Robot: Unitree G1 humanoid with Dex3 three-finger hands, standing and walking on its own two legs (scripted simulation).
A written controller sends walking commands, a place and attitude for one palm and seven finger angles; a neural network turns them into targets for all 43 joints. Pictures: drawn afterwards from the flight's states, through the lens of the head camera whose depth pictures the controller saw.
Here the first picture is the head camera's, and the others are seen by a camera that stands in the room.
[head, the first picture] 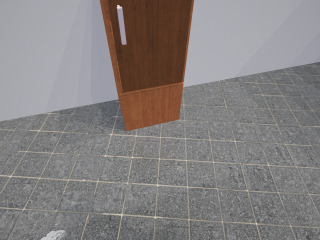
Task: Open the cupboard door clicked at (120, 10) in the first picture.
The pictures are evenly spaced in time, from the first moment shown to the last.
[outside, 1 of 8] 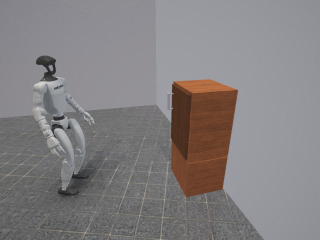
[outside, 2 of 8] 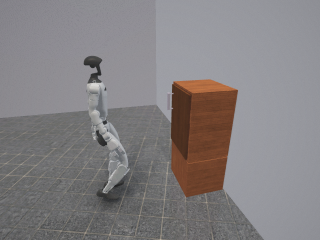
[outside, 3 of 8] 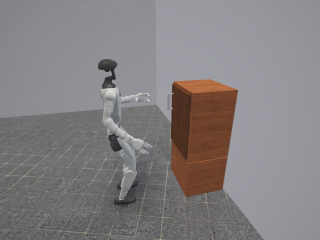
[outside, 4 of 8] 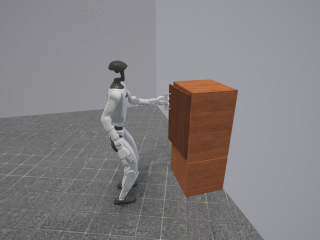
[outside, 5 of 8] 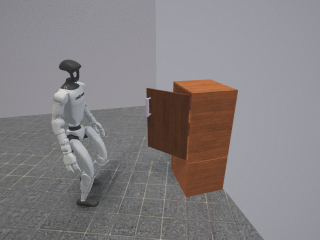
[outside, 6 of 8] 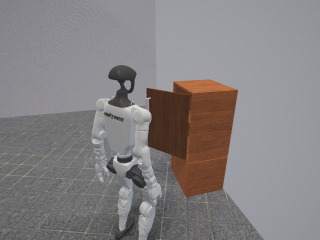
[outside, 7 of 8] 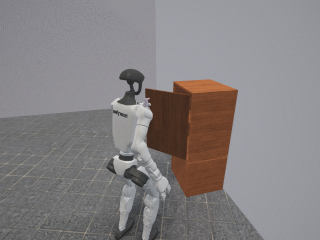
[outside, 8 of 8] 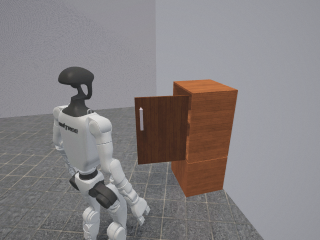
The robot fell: no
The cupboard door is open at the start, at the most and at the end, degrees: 0 85 84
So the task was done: yes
